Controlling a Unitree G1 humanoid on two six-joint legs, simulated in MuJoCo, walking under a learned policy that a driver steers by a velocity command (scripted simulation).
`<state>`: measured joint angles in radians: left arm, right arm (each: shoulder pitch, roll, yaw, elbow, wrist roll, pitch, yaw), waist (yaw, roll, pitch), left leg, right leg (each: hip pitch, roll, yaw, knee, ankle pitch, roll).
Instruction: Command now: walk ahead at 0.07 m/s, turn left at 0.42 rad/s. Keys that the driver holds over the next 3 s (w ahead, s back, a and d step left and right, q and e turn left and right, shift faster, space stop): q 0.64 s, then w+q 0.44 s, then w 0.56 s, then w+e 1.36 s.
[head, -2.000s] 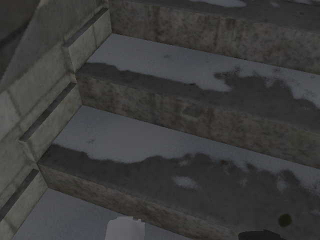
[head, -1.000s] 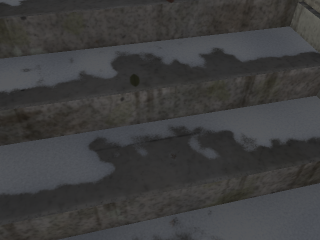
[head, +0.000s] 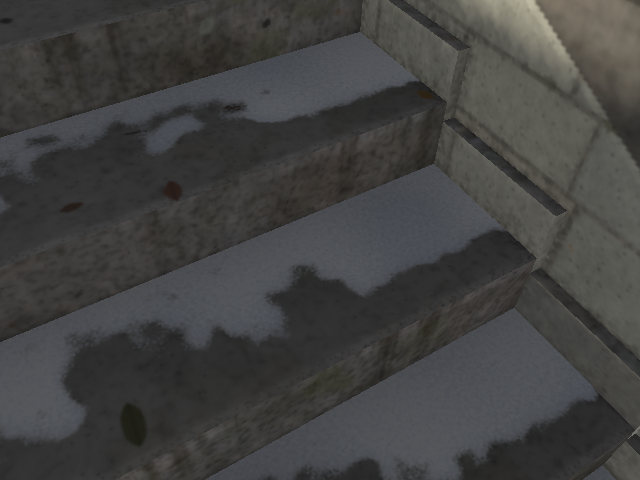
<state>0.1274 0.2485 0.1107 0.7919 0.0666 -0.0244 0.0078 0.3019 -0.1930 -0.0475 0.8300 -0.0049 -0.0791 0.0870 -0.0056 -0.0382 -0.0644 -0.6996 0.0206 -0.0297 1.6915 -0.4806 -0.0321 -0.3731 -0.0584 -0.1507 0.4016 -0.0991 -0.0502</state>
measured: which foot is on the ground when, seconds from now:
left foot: up 0.00-0.12, down 0.14-0.68, up 0.70-1.00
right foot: down 0.00-0.16, up 0.18-0.64, down 0.66-1.00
